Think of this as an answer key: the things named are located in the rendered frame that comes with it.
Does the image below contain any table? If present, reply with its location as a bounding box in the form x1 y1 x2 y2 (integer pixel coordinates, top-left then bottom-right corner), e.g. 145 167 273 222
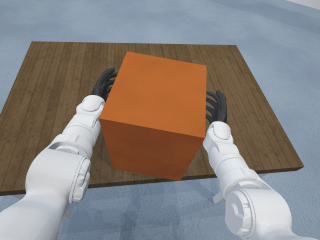
0 41 304 221

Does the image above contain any left robot hand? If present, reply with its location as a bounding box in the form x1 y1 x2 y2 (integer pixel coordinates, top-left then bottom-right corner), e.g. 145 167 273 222
90 67 118 102

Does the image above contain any robot right forearm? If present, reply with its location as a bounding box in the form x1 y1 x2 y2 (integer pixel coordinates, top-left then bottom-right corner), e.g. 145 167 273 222
203 121 292 225

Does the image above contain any right robot hand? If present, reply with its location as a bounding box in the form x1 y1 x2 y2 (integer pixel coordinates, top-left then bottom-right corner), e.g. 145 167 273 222
205 90 228 124

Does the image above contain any carton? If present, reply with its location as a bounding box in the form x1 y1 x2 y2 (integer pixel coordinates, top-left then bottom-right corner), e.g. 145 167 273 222
99 51 207 181

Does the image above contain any robot left forearm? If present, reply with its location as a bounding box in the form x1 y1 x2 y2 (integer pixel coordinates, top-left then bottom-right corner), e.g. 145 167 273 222
25 95 105 193

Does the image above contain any left robot upper arm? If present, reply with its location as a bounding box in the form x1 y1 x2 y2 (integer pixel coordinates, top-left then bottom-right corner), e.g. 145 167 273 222
0 148 91 240

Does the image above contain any right robot upper arm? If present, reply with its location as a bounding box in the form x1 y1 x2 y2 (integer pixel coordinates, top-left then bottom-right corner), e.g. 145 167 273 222
225 188 318 240

